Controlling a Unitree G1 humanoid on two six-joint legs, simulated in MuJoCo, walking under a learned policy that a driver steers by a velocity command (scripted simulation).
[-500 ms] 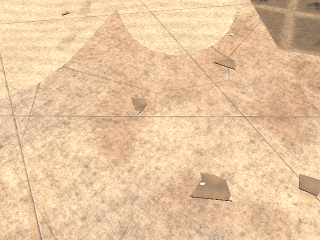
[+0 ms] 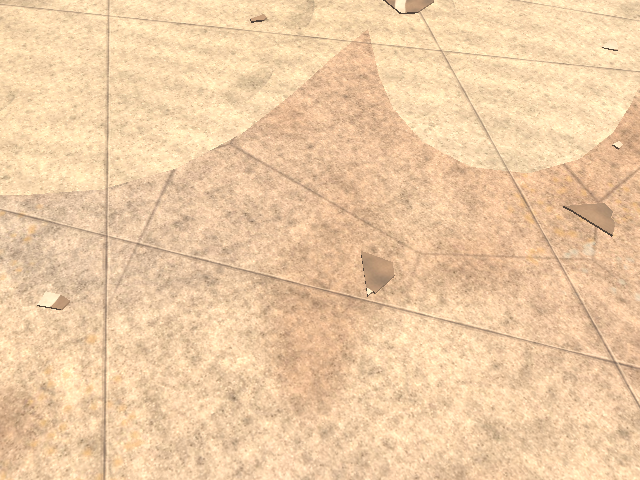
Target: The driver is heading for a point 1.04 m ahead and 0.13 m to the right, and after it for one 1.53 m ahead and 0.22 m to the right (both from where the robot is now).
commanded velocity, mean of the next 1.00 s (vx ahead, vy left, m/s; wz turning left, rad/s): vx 0.50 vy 0.00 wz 0.01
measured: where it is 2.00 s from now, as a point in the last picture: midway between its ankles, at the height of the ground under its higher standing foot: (374, 249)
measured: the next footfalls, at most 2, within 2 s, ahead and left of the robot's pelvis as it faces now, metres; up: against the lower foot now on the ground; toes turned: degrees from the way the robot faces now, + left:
right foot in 0.26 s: +0.34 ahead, -0.15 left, +0.00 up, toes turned +5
left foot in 0.78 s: +0.61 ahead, +0.11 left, +0.00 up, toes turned +3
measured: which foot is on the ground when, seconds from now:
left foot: down 0.00-0.26, up 0.28-0.76, down 0.78-1.00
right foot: up 0.00-0.24, down 0.26-0.80, up 0.82-1.00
